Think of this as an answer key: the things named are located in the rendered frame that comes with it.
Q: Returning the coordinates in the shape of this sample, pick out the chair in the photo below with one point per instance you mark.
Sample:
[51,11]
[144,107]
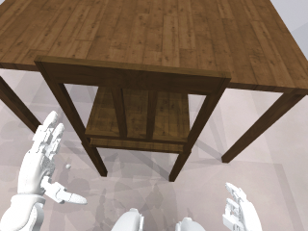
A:
[140,107]

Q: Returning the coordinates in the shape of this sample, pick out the table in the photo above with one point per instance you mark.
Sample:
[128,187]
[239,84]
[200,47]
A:
[247,38]

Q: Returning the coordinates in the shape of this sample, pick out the robot left thigh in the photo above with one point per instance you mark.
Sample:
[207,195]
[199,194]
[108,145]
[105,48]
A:
[129,221]

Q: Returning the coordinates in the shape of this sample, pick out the robot left hand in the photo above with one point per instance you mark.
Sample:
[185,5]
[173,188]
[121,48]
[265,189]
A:
[39,160]

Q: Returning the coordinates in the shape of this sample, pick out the left robot forearm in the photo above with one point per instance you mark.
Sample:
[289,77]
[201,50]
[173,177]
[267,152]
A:
[25,213]

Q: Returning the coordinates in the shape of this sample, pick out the robot right hand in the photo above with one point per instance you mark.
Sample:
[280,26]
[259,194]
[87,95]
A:
[245,217]

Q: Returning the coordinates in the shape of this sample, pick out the left robot shin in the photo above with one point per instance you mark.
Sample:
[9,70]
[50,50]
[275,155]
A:
[133,210]

